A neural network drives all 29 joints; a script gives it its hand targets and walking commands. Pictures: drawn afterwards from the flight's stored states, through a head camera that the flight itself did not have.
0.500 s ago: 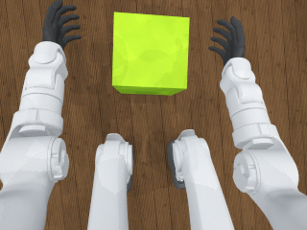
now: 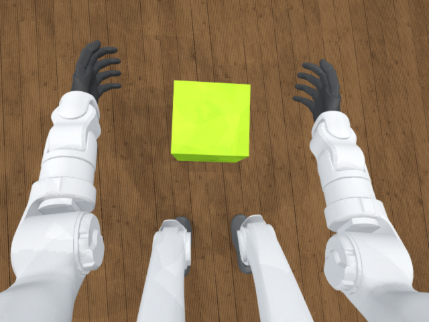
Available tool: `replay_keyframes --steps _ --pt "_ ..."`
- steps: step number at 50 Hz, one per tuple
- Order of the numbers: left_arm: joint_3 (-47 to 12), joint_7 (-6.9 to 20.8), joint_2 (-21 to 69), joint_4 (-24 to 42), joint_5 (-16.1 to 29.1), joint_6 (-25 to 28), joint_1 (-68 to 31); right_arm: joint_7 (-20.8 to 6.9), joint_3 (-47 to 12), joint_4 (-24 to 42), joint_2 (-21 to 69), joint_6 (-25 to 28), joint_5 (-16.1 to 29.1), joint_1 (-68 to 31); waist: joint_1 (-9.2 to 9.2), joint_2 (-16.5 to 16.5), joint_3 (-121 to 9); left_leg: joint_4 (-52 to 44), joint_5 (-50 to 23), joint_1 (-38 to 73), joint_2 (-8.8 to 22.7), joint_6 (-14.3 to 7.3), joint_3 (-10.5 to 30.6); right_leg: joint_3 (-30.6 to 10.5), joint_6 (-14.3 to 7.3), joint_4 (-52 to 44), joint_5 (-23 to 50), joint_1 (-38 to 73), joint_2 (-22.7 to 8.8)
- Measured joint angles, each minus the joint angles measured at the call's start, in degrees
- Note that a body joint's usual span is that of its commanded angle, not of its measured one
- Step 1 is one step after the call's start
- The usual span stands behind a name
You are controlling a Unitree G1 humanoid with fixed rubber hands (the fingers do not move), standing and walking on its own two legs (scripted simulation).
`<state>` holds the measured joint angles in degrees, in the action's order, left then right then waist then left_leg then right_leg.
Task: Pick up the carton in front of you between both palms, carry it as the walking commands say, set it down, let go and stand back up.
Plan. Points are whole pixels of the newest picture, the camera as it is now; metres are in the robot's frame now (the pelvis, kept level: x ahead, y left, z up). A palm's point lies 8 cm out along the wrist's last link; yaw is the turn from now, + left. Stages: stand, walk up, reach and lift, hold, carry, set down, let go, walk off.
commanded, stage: let go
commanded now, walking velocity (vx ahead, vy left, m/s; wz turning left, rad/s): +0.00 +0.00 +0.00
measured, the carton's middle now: (209, 127) +0.51 -0.01 -0.49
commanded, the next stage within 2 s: stand in 1.30 s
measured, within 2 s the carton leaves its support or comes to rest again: neither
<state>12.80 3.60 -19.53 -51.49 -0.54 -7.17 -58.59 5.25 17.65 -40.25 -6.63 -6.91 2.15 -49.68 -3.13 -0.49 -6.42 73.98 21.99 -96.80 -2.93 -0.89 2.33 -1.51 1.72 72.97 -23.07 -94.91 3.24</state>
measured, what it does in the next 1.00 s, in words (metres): rises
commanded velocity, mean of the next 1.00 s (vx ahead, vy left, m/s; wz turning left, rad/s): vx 0.00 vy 0.00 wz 0.00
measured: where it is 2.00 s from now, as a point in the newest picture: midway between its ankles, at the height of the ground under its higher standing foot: (213, 255)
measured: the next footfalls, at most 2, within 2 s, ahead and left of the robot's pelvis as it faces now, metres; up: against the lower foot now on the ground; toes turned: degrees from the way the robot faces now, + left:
none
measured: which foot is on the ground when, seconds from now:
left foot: down 0.00-1.00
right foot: down 0.00-1.00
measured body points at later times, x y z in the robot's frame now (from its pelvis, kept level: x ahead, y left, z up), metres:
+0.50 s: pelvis +0.07 -0.01 +0.12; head +0.25 +0.01 +0.53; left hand +0.38 +0.22 +0.00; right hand +0.37 -0.23 +0.01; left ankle +0.08 +0.10 -0.58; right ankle +0.07 -0.12 -0.58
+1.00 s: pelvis +0.10 -0.01 +0.16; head +0.12 -0.01 +0.61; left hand +0.26 +0.23 +0.09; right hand +0.27 -0.24 +0.09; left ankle +0.08 +0.10 -0.58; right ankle +0.07 -0.12 -0.58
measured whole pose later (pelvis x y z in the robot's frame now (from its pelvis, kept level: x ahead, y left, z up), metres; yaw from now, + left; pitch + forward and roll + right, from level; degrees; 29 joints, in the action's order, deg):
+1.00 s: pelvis +0.10 -0.01 +0.16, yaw +1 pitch -1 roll +0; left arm 2.4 3.8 -12.4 -25.1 0.2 -4.7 13.5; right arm -4.2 2.2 -24.9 -12.4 -4.9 0.0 13.0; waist 0.0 0.0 3.2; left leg 24.6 14.8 -8.8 -2.0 -0.7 2.6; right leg -3.7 -0.6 24.8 -15.7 -8.0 2.0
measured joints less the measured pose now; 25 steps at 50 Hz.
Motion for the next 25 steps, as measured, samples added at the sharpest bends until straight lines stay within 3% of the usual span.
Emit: replay_keyframes --steps 6,11,18,25 --pt "1.53 -0.51 1.98 0.16 -3.01 0.77 2.86 -1.62 -0.11 -0.23 0.28 1.07 -2.51 3.21 0.28 0.17 -0.33 -7.15 -2.03 6.19 -0.08 0.05 0.16 -0.24 -0.16 -6.99 1.97 6.11 -0.36" --pt "1.42 -2.78 5.27 5.59 -5.30 1.12 12.36 -4.15 -2.57 2.34 -0.20 2.00 -5.14 11.79 0.97 0.42 -0.05 -13.64 -3.29 13.86 -0.26 0.13 0.33 -0.40 -0.53 -13.12 3.02 13.63 -0.80" --pt "-1.17 -3.94 7.56 13.97 -3.56 2.84 29.84 -7.22 -6.77 6.11 -2.16 3.52 -5.08 26.00 1.18 1.19 1.85 -22.90 -4.33 28.77 -0.21 0.27 0.62 -0.57 -1.20 -21.88 3.91 28.25 -1.15" --pt "-3.59 -3.16 7.59 16.17 -1.83 5.78 42.09 -8.32 -10.14 7.43 -3.23 6.10 -2.57 37.32 0.83 1.66 1.61 -29.69 -4.39 42.36 0.28 0.43 0.72 -0.82 -1.70 -28.65 4.18 41.68 -0.98"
